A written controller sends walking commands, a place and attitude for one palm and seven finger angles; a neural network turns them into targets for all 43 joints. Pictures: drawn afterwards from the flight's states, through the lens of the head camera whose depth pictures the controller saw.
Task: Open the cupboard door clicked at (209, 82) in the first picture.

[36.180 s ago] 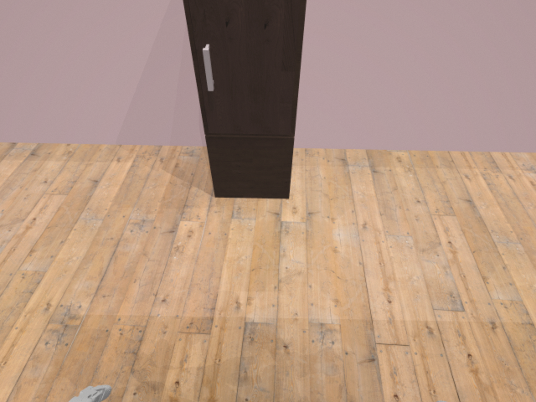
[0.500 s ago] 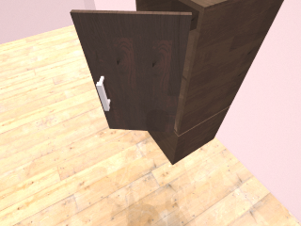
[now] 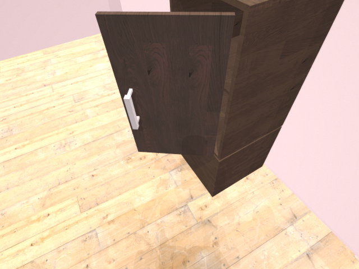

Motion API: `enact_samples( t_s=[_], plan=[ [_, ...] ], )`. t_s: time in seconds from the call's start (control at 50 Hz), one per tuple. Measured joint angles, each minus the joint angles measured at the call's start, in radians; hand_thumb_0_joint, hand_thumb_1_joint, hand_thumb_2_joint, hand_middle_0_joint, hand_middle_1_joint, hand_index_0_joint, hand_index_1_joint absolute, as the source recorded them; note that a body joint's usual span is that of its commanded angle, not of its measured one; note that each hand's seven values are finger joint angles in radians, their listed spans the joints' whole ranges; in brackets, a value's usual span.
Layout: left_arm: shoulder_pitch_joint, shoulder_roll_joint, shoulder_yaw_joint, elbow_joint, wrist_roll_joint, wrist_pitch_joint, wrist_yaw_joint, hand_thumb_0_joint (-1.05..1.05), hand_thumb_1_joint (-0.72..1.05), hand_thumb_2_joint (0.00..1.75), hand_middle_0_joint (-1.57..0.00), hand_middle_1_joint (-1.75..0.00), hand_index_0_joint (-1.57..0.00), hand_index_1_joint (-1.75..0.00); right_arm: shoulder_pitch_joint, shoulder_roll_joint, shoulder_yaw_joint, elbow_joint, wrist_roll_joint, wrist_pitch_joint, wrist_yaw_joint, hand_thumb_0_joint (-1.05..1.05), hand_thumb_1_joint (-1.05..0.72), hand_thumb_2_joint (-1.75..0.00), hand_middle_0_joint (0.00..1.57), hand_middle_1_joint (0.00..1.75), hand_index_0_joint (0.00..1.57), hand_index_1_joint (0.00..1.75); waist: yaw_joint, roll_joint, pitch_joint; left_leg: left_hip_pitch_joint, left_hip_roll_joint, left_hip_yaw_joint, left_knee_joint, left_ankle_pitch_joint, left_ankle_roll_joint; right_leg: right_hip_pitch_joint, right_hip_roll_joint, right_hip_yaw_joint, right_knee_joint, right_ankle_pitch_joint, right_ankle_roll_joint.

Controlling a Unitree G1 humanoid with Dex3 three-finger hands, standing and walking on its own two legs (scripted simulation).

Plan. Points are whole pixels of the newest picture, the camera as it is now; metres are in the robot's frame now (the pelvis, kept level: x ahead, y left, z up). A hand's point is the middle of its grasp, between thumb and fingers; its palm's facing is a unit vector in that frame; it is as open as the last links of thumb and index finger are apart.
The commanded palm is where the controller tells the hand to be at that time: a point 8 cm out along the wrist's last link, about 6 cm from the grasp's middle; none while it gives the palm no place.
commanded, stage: come to a stop and stand still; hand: left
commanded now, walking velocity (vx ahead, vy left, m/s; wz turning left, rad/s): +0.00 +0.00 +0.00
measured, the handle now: (133, 109) +0.60 +0.20 -0.04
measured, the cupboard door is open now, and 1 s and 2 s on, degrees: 54 54 54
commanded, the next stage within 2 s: look again from close up in 1.38 s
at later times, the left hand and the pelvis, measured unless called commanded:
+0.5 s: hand out of the picture -0.01 +0.15 -0.15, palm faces +0.00 -0.98 -0.21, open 7.3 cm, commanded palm none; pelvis -0.01 -0.03 +0.01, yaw +0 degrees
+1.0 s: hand out of the picture +0.01 +0.14 -0.16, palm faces +0.03 -0.98 -0.21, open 7.3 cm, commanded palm none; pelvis +0.02 -0.03 +0.01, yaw +0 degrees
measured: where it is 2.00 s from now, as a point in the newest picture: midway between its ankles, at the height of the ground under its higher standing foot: outside the picture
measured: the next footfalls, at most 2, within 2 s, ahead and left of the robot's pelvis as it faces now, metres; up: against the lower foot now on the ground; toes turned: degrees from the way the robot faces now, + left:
none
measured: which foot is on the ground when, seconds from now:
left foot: down 0.00-1.00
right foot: down 0.00-1.00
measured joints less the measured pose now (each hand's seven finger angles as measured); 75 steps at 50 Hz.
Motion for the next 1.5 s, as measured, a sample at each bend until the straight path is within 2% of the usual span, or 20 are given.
enact_samples(
  t_s=[0.12, 0.32, 0.54, 0.78, 1.06, 1.5],
  plan=[
    [0.028, -0.007, -0.008, -0.002, -0.001, 0.009, -0.004, 0.00, 0.90, 0.90, -0.20, -0.30, -0.20, -0.30, 0.006, -0.011, 0.005, 0.005, -0.003, 0.007, -0.005, 0.00, -0.93, -0.90, 0.20, 0.30, 0.20, 0.30, 0.012, 0.026, -0.028, 0.032, 0.009, 0.001, -0.037, 0.027, -0.006, 0.030, 0.011, 0.000, -0.036, 0.031, -0.008],
    [0.044, -0.021, -0.021, 0.007, -0.001, 0.002, -0.022, 0.00, 0.91, 0.90, -0.20, -0.30, -0.20, -0.30, 0.067, -0.017, 0.020, 0.053, -0.009, 0.007, 0.003, 0.00, -0.92, -0.90, 0.19, 0.30, 0.20, 0.30, -0.003, 0.007, -0.037, 0.028, 0.018, -0.009, -0.121, 0.096, -0.023, 0.019, 0.024, -0.011, -0.103, 0.086, -0.027],
    [0.035, -0.020, -0.018, 0.049, -0.007, -0.012, -0.023, 0.00, 0.91, 0.90, -0.20, -0.30, -0.21, -0.30, 0.140, 0.012, 0.037, 0.146, -0.006, -0.002, -0.005, 0.01, -0.91, -0.90, 0.19, 0.30, 0.20, 0.30, -0.009, -0.014, -0.018, 0.042, 0.030, -0.021, -0.152, 0.103, -0.038, 0.041, 0.038, -0.023, -0.143, 0.095, -0.040],
    [0.026, -0.023, -0.014, 0.081, -0.006, -0.019, -0.016, 0.01, 0.92, 0.90, -0.20, -0.30, -0.20, -0.30, 0.096, 0.043, 0.041, 0.164, -0.003, -0.015, -0.012, 0.01, -0.91, -0.90, 0.19, 0.30, 0.20, 0.30, -0.003, -0.019, -0.026, 0.067, 0.036, -0.023, -0.158, 0.084, -0.047, 0.067, 0.045, -0.025, -0.154, 0.078, -0.046],
    [0.034, -0.028, -0.010, 0.090, -0.003, -0.023, -0.014, 0.00, 0.91, 0.90, -0.20, -0.30, -0.20, -0.30, 0.053, 0.016, 0.034, 0.164, -0.003, -0.019, -0.021, 0.01, -0.92, -0.90, 0.19, 0.30, 0.20, 0.30, 0.009, -0.023, -0.031, 0.095, 0.039, -0.025, -0.171, 0.069, -0.056, 0.094, 0.049, -0.027, -0.161, 0.058, -0.052],
    [0.038, -0.027, -0.006, 0.086, -0.005, -0.025, -0.013, 0.00, 0.91, 0.90, -0.20, -0.30, -0.20, -0.30, 0.053, 0.027, 0.037, 0.182, -0.003, -0.010, -0.024, 0.01, -0.92, -0.90, 0.19, 0.30, 0.20, 0.30, 0.009, -0.030, -0.022, 0.110, 0.055, -0.043, -0.181, 0.064, -0.073, 0.124, 0.066, -0.044, -0.195, 0.059, -0.067]
  ],
)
